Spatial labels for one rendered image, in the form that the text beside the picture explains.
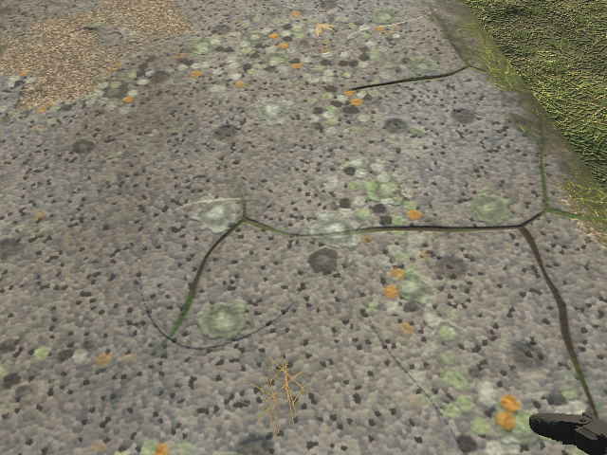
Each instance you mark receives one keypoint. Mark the robot right hand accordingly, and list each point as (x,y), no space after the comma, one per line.
(587,432)

